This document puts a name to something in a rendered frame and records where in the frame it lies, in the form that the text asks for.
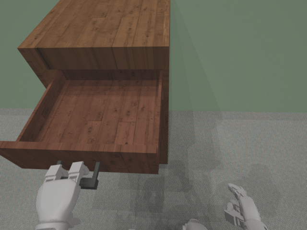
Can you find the robot right hand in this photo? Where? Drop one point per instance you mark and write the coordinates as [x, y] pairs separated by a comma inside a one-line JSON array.
[[239, 212]]

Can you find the drawer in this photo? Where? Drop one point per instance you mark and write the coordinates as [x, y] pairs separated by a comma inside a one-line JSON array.
[[111, 116]]

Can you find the handle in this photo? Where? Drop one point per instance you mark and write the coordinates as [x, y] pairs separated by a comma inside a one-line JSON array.
[[88, 183]]

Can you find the right robot forearm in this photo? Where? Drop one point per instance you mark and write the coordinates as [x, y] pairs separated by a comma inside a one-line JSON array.
[[254, 225]]

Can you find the robot left hand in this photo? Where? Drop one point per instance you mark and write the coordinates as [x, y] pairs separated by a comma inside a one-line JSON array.
[[57, 197]]

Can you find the right robot shin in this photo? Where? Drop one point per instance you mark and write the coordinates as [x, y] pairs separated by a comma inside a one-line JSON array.
[[193, 220]]

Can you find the cabinet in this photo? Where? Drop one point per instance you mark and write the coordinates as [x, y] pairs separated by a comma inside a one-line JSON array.
[[104, 34]]

